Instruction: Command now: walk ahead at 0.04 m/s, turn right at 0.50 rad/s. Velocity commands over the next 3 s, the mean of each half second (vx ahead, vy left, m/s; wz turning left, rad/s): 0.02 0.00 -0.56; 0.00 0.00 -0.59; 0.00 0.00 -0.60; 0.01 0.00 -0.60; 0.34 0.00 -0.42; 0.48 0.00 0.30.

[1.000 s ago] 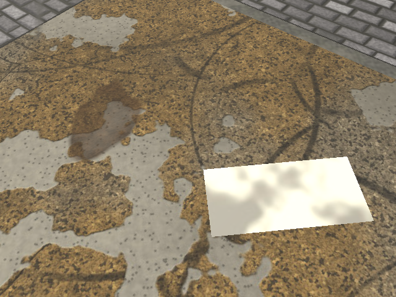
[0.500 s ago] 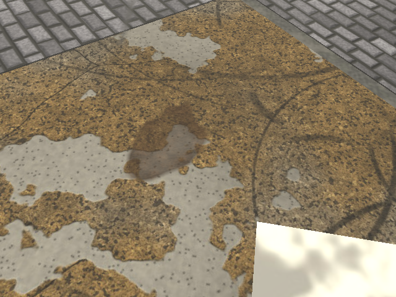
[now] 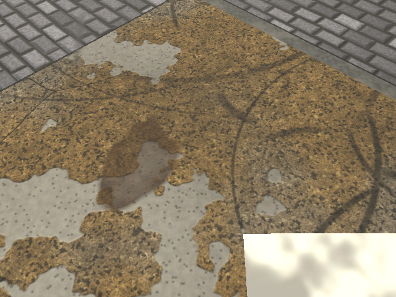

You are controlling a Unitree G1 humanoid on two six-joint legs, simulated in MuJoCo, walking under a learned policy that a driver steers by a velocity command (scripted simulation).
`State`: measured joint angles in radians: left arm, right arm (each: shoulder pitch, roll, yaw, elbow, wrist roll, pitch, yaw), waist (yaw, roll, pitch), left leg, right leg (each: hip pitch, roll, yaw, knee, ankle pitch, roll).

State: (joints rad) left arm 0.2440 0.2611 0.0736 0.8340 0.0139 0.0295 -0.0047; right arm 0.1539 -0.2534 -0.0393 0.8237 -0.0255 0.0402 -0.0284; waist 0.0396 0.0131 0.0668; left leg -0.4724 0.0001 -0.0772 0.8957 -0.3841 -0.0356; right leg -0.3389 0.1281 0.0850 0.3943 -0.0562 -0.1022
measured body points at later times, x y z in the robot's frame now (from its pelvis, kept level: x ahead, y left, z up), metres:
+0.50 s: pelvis +0.01 +0.04 +0.01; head +0.04 +0.05 +0.45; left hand +0.20 +0.27 -0.12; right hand +0.03 -0.25 -0.10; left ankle +0.03 +0.14 -0.74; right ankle -0.06 -0.08 -0.68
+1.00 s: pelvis -0.01 +0.01 +0.01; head +0.01 -0.03 +0.45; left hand +0.23 +0.19 -0.10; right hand -0.07 -0.30 -0.11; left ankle +0.09 +0.12 -0.68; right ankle -0.05 -0.06 -0.74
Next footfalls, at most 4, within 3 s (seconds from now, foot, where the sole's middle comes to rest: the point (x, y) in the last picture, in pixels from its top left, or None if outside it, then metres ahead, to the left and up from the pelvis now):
0.18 left None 0.07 0.13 -0.77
0.64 right None -0.02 -0.07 -0.77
1.18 left None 0.12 0.06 -0.77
1.64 right None -0.07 -0.05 -0.77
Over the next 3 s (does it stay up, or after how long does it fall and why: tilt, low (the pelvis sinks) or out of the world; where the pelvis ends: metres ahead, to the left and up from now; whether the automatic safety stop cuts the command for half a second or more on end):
stays up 0.04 -0.38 0.00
